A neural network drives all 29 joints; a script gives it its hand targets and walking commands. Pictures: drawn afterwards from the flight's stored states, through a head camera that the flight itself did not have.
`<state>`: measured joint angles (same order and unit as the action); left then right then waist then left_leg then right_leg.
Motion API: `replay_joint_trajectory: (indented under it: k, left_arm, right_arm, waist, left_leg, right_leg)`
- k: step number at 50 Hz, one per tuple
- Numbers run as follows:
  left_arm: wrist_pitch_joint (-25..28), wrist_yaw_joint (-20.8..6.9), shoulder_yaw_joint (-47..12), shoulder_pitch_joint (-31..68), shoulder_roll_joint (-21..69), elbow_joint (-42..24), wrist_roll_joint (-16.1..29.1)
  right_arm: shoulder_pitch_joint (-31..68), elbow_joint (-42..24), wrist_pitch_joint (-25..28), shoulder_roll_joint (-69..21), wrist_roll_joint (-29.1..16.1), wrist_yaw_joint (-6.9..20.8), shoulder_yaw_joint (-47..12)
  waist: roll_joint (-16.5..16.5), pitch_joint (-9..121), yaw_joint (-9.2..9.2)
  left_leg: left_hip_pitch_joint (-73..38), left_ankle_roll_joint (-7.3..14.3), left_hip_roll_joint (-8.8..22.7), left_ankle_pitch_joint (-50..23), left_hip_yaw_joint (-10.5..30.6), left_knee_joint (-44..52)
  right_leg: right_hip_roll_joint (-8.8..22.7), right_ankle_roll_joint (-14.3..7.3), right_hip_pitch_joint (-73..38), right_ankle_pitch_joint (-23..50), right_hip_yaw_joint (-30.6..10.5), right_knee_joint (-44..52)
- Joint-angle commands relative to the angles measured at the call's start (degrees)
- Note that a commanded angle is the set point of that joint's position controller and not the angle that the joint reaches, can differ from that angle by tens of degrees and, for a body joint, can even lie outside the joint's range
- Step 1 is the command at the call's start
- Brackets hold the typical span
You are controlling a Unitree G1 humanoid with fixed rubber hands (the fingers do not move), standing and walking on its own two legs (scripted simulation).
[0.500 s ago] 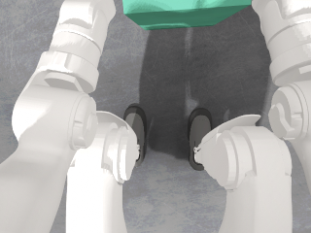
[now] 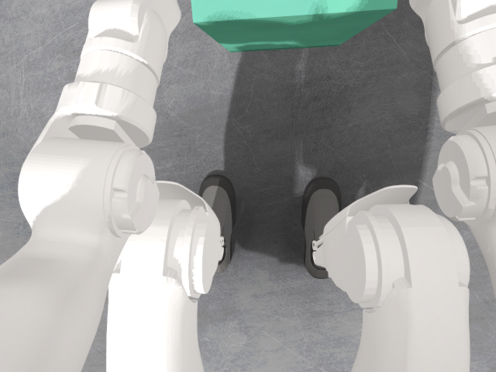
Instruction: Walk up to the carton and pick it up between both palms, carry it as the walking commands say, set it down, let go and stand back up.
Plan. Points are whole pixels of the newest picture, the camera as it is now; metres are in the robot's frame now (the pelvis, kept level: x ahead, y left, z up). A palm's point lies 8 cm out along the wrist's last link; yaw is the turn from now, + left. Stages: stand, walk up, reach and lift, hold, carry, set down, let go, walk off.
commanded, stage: reach and lift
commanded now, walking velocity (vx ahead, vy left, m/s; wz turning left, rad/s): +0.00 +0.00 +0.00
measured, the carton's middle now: out of the picture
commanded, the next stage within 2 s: none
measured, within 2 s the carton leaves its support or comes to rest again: leaves its support in 0.16 s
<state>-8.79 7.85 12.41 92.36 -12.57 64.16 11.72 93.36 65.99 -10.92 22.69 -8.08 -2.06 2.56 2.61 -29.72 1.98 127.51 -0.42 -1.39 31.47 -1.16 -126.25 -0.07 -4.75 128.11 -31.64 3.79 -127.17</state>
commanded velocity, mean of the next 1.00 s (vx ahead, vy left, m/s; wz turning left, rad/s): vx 0.00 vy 0.00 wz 0.00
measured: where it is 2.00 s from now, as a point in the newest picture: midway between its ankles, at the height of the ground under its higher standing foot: (267, 241)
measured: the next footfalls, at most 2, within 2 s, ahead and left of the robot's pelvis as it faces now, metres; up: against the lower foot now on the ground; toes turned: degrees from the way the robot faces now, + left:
none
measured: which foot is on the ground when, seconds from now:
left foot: down 0.00-1.00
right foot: down 0.00-1.00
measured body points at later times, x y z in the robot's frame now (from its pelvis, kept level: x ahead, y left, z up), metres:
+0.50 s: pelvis +0.00 +0.00 +0.01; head +0.36 -0.03 +0.26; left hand +0.58 +0.12 -0.12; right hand +0.59 -0.16 -0.14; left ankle +0.13 +0.12 -0.33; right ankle +0.12 -0.09 -0.33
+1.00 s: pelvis +0.00 +0.00 +0.04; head +0.35 -0.03 +0.30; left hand +0.57 +0.11 -0.07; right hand +0.59 -0.16 -0.08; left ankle +0.13 +0.12 -0.33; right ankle +0.12 -0.09 -0.33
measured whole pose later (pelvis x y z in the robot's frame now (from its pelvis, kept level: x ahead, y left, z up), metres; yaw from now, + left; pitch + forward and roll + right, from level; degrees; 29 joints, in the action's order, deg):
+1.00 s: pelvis +0.00 +0.00 +0.04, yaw -2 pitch +25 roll +1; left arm -20.4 11.8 28.3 85.9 -3.3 43.0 -1.1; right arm 93.3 57.3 -24.2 18.9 -0.1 -6.1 5.1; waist 3.4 -30.0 2.0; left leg 113.7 -0.9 -1.8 33.8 0.4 -122.2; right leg -2.3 -3.8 114.5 -32.9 3.8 -122.2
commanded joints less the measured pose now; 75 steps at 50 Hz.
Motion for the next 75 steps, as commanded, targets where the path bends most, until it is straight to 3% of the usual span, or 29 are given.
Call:
replay_joint_trajectory:
  k: [1,4,8,10,11,13,18,20,24,27,31,35,38,40,44,49,53,56,59,62,67,68,70,71,75]
  left_arm:
    - [-1.4,-14.3,-16.7,38.4,57.2,-18.9,0.6]
    - [-2.1,-13.3,-16.8,39.0,57.8,-21.8,0.9]
    - [-3.8,-12.7,-16.3,40.6,59.6,-22.9,1.5]
    - [-4.4,-12.5,-16.9,40.6,60.9,-25.0,1.5]
    - [-4.8,-12.4,-15.7,40.2,60.6,-23.8,0.5]
    - [-5.7,-12.6,-15.1,39.0,62.1,-22.6,-0.5]
    - [-7.8,-13.5,-11.7,35.6,65.0,-19.8,-5.2]
    - [-8.4,-13.6,-11.2,35.8,64.8,-20.9,-5.8]
    - [-10.0,-14.1,-9.2,33.9,67.1,-18.2,-8.0]
    - [-10.3,-14.3,-8.6,34.8,66.4,-19.3,-8.7]
    - [-10.8,-13.7,-9.9,36.1,66.6,-23.0,-8.8]
    - [-11.7,-12.9,-10.9,36.9,67.3,-24.6,-8.6]
    - [-12.3,-12.5,-11.7,36.4,67.7,-25.5,-8.6]
    - [-12.8,-12.4,-10.0,35.4,67.5,-23.1,-10.0]
    - [-13.3,-12.6,-11.0,34.0,69.4,-26.3,-10.0]
    - [-14.1,-13.0,-9.6,31.3,69.5,-24.3,-12.4]
    - [-14.0,-13.3,-10.9,32.3,69.0,-29.0,-11.7]
    - [-14.3,-13.3,-13.0,32.2,69.3,-30.2,-11.2]
    - [-14.6,-13.3,-13.5,30.2,69.8,-29.7,-11.8]
    - [-14.9,-13.2,-16.7,29.5,71.7,-33.5,-9.8]
    - [-16.0,-13.0,-16.0,27.3,71.3,-30.1,-10.9]
    - [-15.9,-13.0,-17.3,27.8,72.4,-31.9,-10.4]
    - [-16.1,-12.9,-17.3,28.6,72.7,-32.7,-10.4]
    - [-16.4,-12.9,-16.0,26.8,72.4,-29.3,-11.5]
    - [-16.7,-13.3,-15.7,26.6,73.3,-29.8,-11.9]
  right_arm:
    - [38.2,-19.6,0.1,-59.6,-4.6,15.3,-11.8]
    - [41.5,-24.3,-0.4,-60.6,-6.0,14.6,-13.1]
    - [44.9,-28.5,-1.3,-60.5,-5.8,13.2,-13.1]
    - [45.1,-30.7,-1.7,-62.6,-6.3,12.7,-13.7]
    - [45.0,-29.3,-2.0,-63.1,-6.0,12.7,-12.9]
    - [44.8,-29.3,-2.5,-63.8,-5.2,12.6,-12.4]
    - [44.7,-28.7,-3.5,-65.7,-2.8,13.2,-9.3]
    - [46.2,-31.0,-3.7,-67.1,-4.0,13.4,-9.9]
    - [47.1,-30.4,-4.2,-67.8,-3.4,13.6,-8.6]
    - [45.8,-29.3,-4.8,-68.6,-2.5,13.6,-7.8]
    - [46.5,-31.4,-5.0,-69.9,-4.1,13.5,-8.9]
    - [45.8,-32.2,-5.2,-69.4,-3.6,12.8,-8.4]
    - [46.9,-34.4,-5.4,-69.5,-4.4,12.4,-9.0]
    - [44.0,-30.6,-6.0,-69.5,-2.4,12.3,-6.5]
    - [42.9,-33.0,-6.6,-71.7,-2.6,12.0,-7.2]
    - [38.1,-30.8,-7.4,-73.4,0.2,11.8,-5.0]
    - [35.4,-32.2,-8.2,-75.2,0.8,11.4,-5.5]
    - [33.7,-32.2,-8.6,-75.9,1.1,11.1,-5.9]
    - [32.7,-33.0,-8.7,-75.7,2.1,10.8,-6.1]
    - [34.4,-39.3,-8.9,-76.5,0.5,10.1,-10.1]
    - [33.0,-37.2,-9.6,-75.7,2.2,10.1,-8.4]
    - [33.5,-39.1,-9.5,-76.3,1.6,10.1,-9.4]
    - [32.8,-38.8,-10.0,-77.2,2.1,10.2,-9.0]
    - [31.9,-35.5,-10.1,-76.8,2.9,10.3,-7.7]
    - [31.9,-36.5,-10.5,-77.7,3.6,10.7,-7.9]
  waist:
    - [-3.6,86.8,-3.41]
    - [-3.6,94.9,-2.26]
    - [-5.1,104.1,-3.63]
    - [-5.0,109.6,-3.1]
    - [-5.0,108.5,-2.37]
    - [-5.4,108.4,-2.88]
    - [-3.9,103.8,-1.99]
    - [-4.0,107.2,-0.57]
    - [-4.1,105.3,-0.92]
    - [-5.2,105.3,-0.82]
    - [-3.9,112.4,-0.09]
    - [-3.8,115.6,-1.0]
    - [-3.1,118.8,-0.29]
    - [-3.6,113.9,-0.71]
    - [-3.2,119.0,-0.71]
    - [-2.8,116.3,-0.91]
    - [-4.0,122.2,-1.3]
    - [-3.0,123.8,-1.85]
    - [-2.7,122.2,-1.7]
    - [-3.1,131.7,-2.29]
    - [-3.6,124.5,-1.96]
    - [-2.2,127.6,-1.92]
    - [-2.9,128.5,-2.37]
    - [-2.3,123.3,-2.01]
    - [-2.5,124.7,-1.77]
  left_leg:
    - [-37.2,2.4,-6.5,-17.8,-0.8,3.4]
    - [-40.6,2.2,-7.0,-20.4,-1.7,3.4]
    - [-41.7,2.2,-7.2,-21.0,-1.7,3.9]
    - [-42.9,2.1,-7.4,-22.2,-2.1,4.1]
    - [-42.5,2.1,-7.4,-21.7,-2.3,4.7]
    - [-41.3,2.0,-7.4,-19.9,-2.4,5.3]
    - [-39.5,2.2,-7.8,-16.0,-2.6,7.9]
    - [-41.7,2.3,-7.9,-17.0,-2.8,8.2]
    - [-40.6,2.5,-8.0,-15.1,-2.4,9.6]
    - [-39.7,2.4,-8.0,-14.8,-2.2,10.4]
    - [-45.4,2.2,-8.1,-18.0,-2.1,10.9]
    - [-48.6,1.9,-8.2,-19.2,-1.5,11.6]
    - [-51.8,1.6,-8.4,-20.4,-1.6,12.3]
    - [-48.8,1.4,-8.2,-17.4,-1.7,13.0]
    - [-51.3,1.4,-8.7,-19.4,-1.6,14.6]
    - [-48.1,1.2,-8.7,-17.6,-1.9,16.7]
    - [-48.6,1.2,-8.9,-19.8,-2.2,18.2]
    - [-50.8,1.0,-8.9,-20.7,-1.9,19.4]
    - [-49.6,0.8,-9.1,-20.0,-2.1,20.6]
    - [-54.2,0.7,-9.6,-23.9,-1.9,21.3]
    - [-53.1,0.8,-9.3,-20.4,-1.3,23.5]
    - [-56.0,0.6,-9.4,-21.5,-1.3,23.8]
    - [-56.9,0.6,-9.5,-21.2,-1.3,24.6]
    - [-54.9,0.5,-9.3,-19.1,-1.3,25.1]
    - [-57.0,0.6,-9.2,-19.2,-0.9,26.7]
  right_leg:
    - [-5.9,3.0,-40.5,20.9,-4.6,6.7]
    - [-6.2,3.4,-45.2,23.7,-4.3,7.1]
    - [-6.2,3.7,-52.0,26.8,-3.9,7.5]
    - [-6.5,3.7,-55.8,29.1,-4.3,7.9]
    - [-6.6,3.8,-54.5,28.5,-4.0,8.3]
    - [-6.7,3.8,-55.3,26.8,-4.1,9.1]
    - [-7.3,3.9,-51.2,21.4,-3.3,11.1]
    - [-7.7,4.1,-52.4,21.9,-3.5,11.8]
    - [-7.8,4.2,-51.6,19.7,-3.2,12.9]
    - [-8.0,4.2,-52.3,19.9,-3.2,13.2]
    - [-8.4,4.3,-54.3,22.3,-3.0,13.5]
    - [-8.7,4.1,-54.9,22.7,-2.5,13.8]
    - [-9.0,4.2,-55.6,23.2,-2.2,14.3]
    - [-8.9,3.9,-53.7,20.7,-2.3,15.2]
    - [-9.4,4.0,-57.7,22.6,-2.3,16.3]
    - [-9.6,3.8,-57.3,22.1,-2.8,18.6]
    - [-10.0,3.8,-63.7,26.3,-3.7,20.3]
    - [-10.2,3.6,-64.1,27.3,-3.5,21.4]
    - [-10.2,3.6,-65.1,27.2,-4.0,22.8]
    - [-10.6,3.6,-72.8,32.3,-4.1,23.3]
    - [-10.4,3.6,-68.4,26.8,-4.1,25.4]
    - [-10.6,3.4,-69.7,27.4,-4.3,25.8]
    - [-10.7,3.4,-70.6,27.3,-3.9,26.8]
    - [-10.5,3.5,-67.3,24.4,-3.9,27.3]
    - [-10.5,3.5,-69.6,24.0,-4.3,28.9]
